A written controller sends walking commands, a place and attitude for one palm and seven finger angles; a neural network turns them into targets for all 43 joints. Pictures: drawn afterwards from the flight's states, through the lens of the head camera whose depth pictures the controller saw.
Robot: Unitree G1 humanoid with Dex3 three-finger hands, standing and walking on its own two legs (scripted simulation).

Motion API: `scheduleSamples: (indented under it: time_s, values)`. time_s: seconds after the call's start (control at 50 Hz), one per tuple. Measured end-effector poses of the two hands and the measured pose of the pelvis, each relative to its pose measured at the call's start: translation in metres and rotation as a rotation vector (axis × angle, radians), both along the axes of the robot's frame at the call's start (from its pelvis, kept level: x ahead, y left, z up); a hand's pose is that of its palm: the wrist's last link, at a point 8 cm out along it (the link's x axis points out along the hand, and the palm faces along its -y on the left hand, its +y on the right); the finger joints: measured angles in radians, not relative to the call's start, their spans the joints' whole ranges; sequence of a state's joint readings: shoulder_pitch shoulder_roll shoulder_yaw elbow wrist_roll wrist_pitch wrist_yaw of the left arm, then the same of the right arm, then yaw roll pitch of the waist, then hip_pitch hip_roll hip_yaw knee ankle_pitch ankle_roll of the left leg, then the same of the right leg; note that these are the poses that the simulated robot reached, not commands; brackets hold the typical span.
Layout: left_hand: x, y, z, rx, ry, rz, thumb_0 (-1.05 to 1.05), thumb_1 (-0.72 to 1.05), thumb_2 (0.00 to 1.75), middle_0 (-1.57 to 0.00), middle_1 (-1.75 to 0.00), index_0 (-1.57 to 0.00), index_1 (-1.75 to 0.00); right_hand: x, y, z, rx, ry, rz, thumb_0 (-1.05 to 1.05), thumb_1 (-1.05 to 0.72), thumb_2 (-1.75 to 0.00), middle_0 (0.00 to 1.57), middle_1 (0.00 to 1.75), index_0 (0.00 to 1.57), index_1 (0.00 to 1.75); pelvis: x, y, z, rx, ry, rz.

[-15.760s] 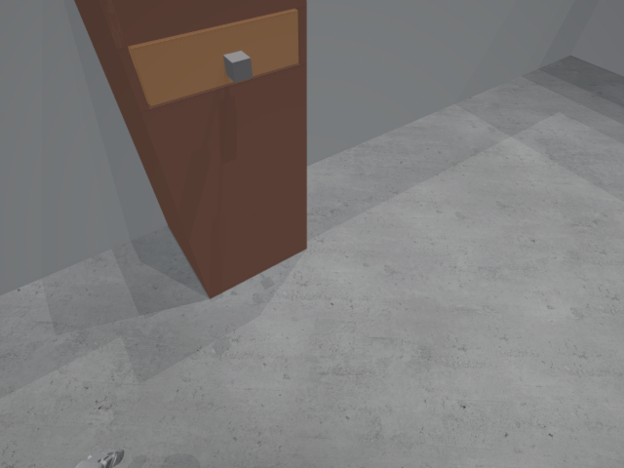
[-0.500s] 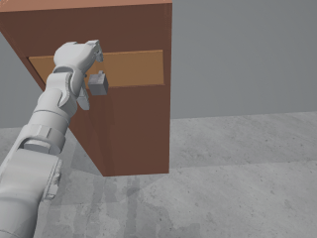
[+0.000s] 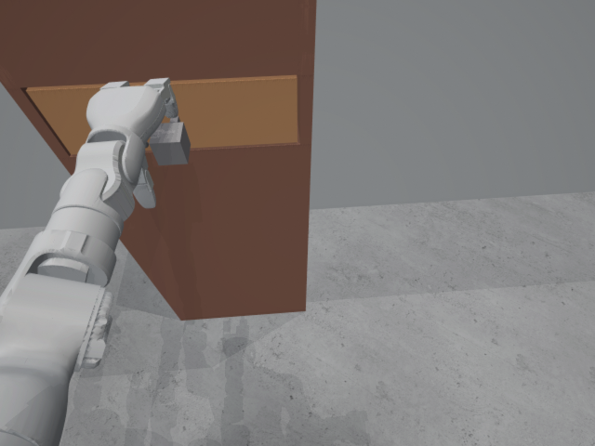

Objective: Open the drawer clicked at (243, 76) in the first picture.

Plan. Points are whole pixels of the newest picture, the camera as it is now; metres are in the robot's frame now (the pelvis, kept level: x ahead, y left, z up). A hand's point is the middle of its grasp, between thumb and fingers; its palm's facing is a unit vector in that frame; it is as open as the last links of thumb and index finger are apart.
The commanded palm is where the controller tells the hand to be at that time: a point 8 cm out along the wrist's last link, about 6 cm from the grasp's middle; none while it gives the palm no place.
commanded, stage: lower the fingers behind the handle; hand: left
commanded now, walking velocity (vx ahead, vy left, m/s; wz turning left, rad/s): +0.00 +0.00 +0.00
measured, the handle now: (172, 135) +0.55 +0.18 +0.10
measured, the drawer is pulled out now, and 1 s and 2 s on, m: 0.00 0.00 0.00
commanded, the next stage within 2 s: lift the fingers back up to retry in 1.06 s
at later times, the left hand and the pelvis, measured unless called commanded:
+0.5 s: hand (153, 157) +0.49 +0.19 +0.11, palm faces -0.01 -0.03 -1.00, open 14.1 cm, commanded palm +0.47 +0.19 +0.15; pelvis +0.00 +0.00 +0.00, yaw +0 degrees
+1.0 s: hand (154, 157) +0.50 +0.19 +0.10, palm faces -0.01 -0.04 -1.00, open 14.1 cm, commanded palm +0.47 +0.20 +0.14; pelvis +0.00 +0.00 +0.00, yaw -1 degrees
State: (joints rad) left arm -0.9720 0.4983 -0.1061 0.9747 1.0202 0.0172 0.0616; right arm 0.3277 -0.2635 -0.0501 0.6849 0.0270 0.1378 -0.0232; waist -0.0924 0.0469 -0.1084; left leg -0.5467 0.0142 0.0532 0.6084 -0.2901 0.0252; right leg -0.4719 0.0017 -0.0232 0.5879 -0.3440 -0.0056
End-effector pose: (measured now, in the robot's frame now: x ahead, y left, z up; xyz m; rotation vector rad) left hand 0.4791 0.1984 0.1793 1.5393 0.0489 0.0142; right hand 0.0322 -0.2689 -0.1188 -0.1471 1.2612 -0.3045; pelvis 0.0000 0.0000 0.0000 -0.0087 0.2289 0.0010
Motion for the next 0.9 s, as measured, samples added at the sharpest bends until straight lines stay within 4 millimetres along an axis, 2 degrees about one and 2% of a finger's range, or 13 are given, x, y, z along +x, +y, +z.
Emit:
scheduleSamples:
  time_s: [0.2, 0.6, 0.9]
  values:
    - [0.000, -0.004, -0.012, -0.010, 0.011, -0.009, 0.00, -0.49, 0.31, -0.32, -1.20, -0.32, -1.20, -0.017, 0.005, -0.004, 0.017, 0.044, -0.031, 0.01, -0.91, -0.90, 0.21, 0.30, 0.20, 0.29, 0.002, 0.002, 0.000, -0.002, 0.007, -0.011]
    - [-0.007, -0.008, -0.022, 0.004, -0.005, 0.016, 0.00, -0.49, 0.31, -0.32, -1.20, -0.25, -1.18, -0.004, -0.001, -0.004, 0.004, 0.005, -0.008, 0.00, -0.91, -0.90, 0.21, 0.30, 0.20, 0.29, -0.001, -0.001, -0.003, -0.001, 0.013, -0.004]
    - [-0.004, -0.007, -0.022, 0.001, -0.013, 0.014, 0.00, -0.49, 0.31, -0.32, -1.20, -0.24, -1.23, -0.014, -0.006, -0.002, -0.016, 0.026, -0.019, 0.00, -0.91, -0.90, 0.21, 0.30, 0.20, 0.29, -0.003, -0.004, -0.004, -0.002, 0.020, -0.003]
